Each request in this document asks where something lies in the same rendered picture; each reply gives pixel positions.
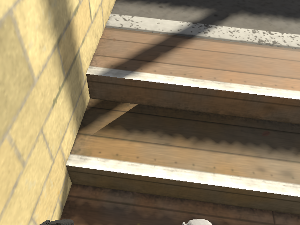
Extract stairs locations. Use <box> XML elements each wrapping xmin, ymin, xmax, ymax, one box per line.
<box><xmin>60</xmin><ymin>74</ymin><xmax>300</xmax><ymax>225</ymax></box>

